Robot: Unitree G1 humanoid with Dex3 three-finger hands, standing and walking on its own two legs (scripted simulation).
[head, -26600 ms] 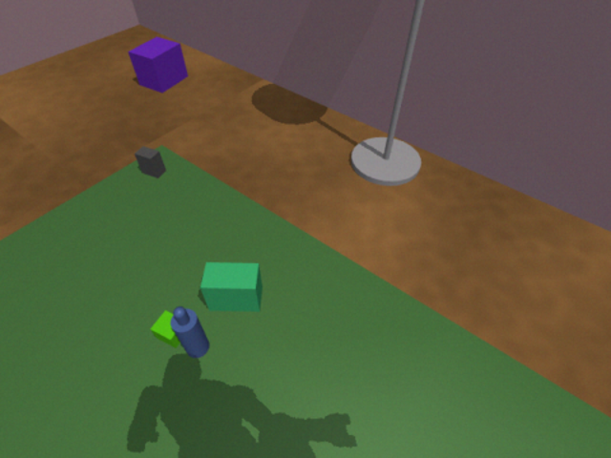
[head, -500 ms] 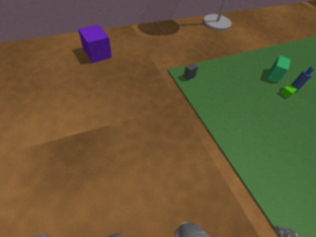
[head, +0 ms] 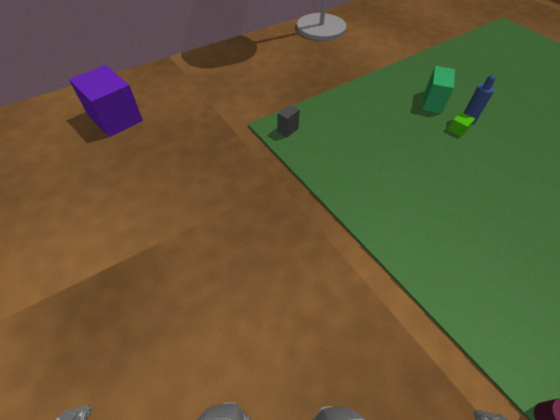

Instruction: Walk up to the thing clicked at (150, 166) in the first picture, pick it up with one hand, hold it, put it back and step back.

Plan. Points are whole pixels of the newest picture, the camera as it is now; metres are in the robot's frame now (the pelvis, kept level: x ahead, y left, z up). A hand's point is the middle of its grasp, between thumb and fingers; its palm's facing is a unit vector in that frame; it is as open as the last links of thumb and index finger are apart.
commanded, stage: walk up
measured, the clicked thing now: (288, 121) +1.52 -0.05 -0.67
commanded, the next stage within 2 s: stand in 1.18 s
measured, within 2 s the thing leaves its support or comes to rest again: neither
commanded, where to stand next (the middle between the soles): +0.06 -0.01 m, yaw -10 degrees
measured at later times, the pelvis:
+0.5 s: pelvis +0.00 -0.01 +0.00, yaw -9 degrees
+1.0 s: pelvis +0.00 +0.00 +0.03, yaw -13 degrees
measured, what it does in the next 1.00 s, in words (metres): steps on the spot: right foot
